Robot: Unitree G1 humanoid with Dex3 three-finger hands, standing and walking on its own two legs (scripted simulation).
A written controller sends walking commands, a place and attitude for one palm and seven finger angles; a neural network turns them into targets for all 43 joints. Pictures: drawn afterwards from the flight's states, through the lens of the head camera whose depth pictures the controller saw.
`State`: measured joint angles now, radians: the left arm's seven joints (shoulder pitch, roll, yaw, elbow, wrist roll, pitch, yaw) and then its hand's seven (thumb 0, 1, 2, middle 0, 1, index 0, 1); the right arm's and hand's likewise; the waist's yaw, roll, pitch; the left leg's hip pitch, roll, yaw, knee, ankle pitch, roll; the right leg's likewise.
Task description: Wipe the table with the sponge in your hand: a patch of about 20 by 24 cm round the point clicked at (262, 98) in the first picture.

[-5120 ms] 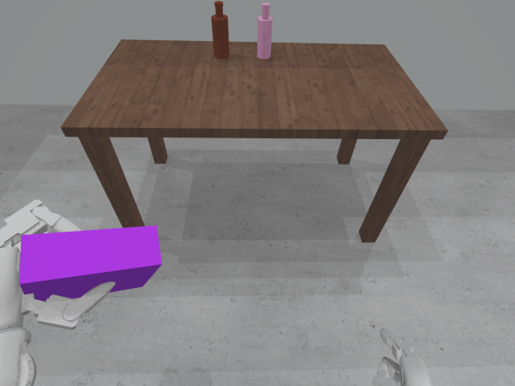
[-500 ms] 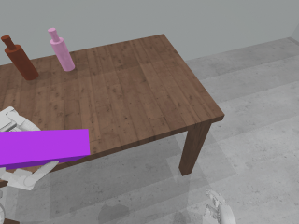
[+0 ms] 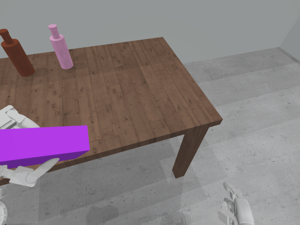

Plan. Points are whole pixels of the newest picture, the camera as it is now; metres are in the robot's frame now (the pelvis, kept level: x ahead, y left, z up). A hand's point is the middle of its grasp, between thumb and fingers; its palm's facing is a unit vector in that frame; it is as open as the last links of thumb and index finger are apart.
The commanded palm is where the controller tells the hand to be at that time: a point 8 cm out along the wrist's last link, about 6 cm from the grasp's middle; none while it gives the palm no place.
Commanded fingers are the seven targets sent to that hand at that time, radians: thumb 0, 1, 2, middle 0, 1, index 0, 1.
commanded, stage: come to a stop and stand still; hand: left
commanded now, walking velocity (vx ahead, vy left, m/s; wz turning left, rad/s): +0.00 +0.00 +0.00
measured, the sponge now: (58, 145) +0.23 +0.21 +0.15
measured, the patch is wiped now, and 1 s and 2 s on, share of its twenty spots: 0.00 0.00 0.00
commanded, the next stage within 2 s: look again from close up in 0.36 s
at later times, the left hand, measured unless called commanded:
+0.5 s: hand (9, 153) +0.19 +0.26 +0.18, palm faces +0.42 -0.77 -0.48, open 9.1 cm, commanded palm +0.12 +0.27 +0.18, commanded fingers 0.00 0.10 1.30 -1.20 -1.60 -1.20 -1.60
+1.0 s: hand out of the picture +0.21 +0.31 +0.17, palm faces +0.42 -0.85 -0.31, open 9.1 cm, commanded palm +0.16 +0.33 +0.18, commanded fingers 0.00 0.10 1.30 -1.20 -1.60 -1.20 -1.60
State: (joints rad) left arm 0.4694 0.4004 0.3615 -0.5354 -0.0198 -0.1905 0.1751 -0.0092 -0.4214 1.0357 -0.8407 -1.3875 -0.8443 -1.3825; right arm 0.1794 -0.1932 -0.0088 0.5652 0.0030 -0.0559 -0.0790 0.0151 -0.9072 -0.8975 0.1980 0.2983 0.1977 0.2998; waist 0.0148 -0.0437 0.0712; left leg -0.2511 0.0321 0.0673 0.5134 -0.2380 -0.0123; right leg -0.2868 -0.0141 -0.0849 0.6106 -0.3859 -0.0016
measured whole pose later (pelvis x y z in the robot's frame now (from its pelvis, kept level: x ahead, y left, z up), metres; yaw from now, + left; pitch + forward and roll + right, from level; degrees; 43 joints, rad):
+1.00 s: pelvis -0.01 +0.06 +0.01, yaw -2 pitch -2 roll -1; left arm 0.33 0.33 0.36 -0.41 0.00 -0.26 0.10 -0.01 -0.42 1.04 -0.83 -1.40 -0.84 -1.40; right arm 0.21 -0.15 0.05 0.59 -0.01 -0.16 0.00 0.02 -0.90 -0.90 0.21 0.30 0.21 0.30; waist 0.06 -0.04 0.04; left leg -0.21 -0.05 0.02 0.49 -0.25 0.08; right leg -0.22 -0.02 -0.03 0.42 -0.17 0.02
